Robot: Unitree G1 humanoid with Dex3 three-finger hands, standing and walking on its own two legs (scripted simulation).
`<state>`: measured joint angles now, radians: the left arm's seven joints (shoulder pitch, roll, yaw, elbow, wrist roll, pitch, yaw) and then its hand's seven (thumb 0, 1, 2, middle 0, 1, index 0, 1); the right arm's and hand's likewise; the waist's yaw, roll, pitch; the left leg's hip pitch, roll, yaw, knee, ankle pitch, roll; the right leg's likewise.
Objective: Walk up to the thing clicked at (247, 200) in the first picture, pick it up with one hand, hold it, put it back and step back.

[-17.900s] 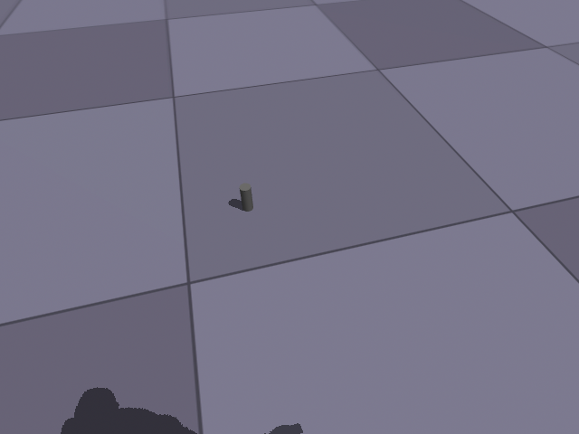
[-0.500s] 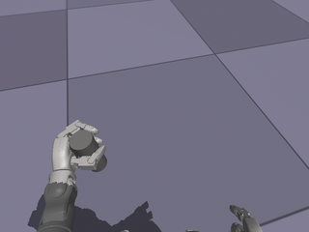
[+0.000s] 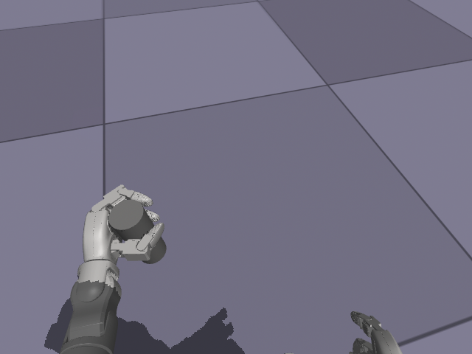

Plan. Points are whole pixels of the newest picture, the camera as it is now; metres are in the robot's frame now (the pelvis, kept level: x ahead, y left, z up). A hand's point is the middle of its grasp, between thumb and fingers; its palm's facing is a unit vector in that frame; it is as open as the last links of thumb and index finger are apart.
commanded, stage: hold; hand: left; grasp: from the side
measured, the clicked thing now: (140, 234) +0.33 +0.17 +0.02
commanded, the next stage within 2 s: crouch in 1.54 s
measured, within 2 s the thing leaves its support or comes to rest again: neither
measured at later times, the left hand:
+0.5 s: hand (139, 227) +0.33 +0.16 +0.05, palm faces +0.09 -1.00 -0.01, open 7.5 cm
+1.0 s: hand (139, 230) +0.32 +0.16 +0.05, palm faces +0.07 -1.00 -0.01, open 7.5 cm
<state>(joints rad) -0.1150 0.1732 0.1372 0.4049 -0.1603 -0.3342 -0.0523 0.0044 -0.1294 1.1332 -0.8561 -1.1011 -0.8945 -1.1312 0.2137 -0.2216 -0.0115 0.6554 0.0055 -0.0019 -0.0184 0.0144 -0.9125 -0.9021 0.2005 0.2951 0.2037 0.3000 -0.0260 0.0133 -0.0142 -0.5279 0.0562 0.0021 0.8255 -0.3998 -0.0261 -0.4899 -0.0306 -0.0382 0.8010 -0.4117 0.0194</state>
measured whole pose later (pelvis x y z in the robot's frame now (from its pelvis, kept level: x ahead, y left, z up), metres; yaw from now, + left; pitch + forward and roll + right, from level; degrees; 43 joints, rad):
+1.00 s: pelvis -0.01 +0.00 +0.00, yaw +0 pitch +5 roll -1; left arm -0.13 0.17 0.14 0.45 -0.16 -0.37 -0.07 0.00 -0.13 1.13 -0.86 -1.10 -0.90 -1.13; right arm 0.22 -0.22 -0.01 0.66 0.01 -0.01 -0.02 0.01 -0.92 -0.91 0.20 0.30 0.20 0.30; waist -0.03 0.01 -0.01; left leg -0.52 0.05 0.01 0.81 -0.38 -0.02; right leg -0.48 -0.03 -0.03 0.79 -0.40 0.02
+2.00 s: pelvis -0.02 +0.00 -0.03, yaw +0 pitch +12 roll -1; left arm -0.25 0.17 0.20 0.69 -0.13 -0.53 -0.04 0.00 -0.13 1.13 -0.86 -1.10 -0.90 -1.13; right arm 0.19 -0.23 -0.03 0.67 -0.02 -0.03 0.02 0.01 -0.88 -0.90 0.20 0.30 0.20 0.30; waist -0.05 -0.01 -0.04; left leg -0.79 0.05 -0.01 1.00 -0.44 -0.02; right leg -0.75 -0.03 -0.03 0.98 -0.45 0.02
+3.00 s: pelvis -0.09 +0.01 -0.39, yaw -6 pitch +30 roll -6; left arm -0.75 0.49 0.51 1.19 -0.06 -0.78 -0.13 0.00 -0.13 1.14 -0.87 -1.09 -0.90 -1.11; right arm 0.09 -0.28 0.10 0.72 -0.15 0.02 0.10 0.01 -0.92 -0.91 0.20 0.30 0.20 0.30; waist -0.18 -0.04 -0.04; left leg -2.22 0.04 -0.15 2.36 -0.67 -0.03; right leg -2.14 -0.01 -0.05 2.31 -0.69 0.03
